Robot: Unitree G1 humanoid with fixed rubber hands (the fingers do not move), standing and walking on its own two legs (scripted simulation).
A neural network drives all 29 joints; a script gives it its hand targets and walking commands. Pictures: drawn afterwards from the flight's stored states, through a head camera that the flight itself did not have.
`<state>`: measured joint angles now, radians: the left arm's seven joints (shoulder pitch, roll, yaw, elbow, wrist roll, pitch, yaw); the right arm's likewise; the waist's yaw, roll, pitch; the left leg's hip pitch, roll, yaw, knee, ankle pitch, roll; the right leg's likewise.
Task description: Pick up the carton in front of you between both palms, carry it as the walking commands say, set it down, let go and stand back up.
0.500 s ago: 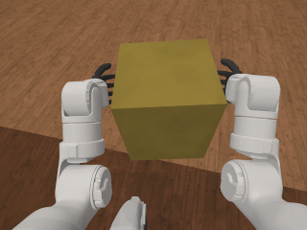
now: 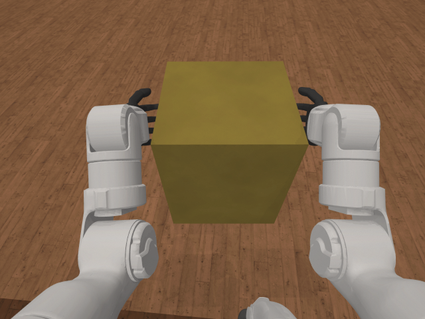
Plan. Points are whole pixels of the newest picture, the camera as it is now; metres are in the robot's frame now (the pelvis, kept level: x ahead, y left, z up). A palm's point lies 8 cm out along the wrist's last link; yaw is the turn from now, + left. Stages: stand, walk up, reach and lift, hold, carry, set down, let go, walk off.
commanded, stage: carry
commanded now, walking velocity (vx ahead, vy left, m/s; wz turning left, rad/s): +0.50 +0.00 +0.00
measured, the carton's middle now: (224, 148) +0.40 -0.01 +0.11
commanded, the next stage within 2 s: none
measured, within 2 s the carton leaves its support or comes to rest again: neither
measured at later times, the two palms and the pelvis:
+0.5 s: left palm (140, 28) +0.70 +0.17 +0.22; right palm (266, 27) +0.68 -0.13 +0.22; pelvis +0.32 +0.03 +0.05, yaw +0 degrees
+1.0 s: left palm (162, 5) +0.98 +0.15 +0.17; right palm (253, 0) +1.00 -0.15 +0.17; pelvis +0.63 -0.02 +0.07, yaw +2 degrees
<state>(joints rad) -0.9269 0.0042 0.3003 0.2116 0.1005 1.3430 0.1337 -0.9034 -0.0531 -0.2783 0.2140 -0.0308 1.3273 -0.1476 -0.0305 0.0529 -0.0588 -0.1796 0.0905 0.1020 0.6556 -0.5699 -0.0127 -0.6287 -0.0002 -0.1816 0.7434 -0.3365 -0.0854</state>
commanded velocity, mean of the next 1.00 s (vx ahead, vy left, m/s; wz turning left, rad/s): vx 0.50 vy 0.00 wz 0.00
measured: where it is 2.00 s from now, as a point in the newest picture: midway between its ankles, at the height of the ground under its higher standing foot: (211, 135)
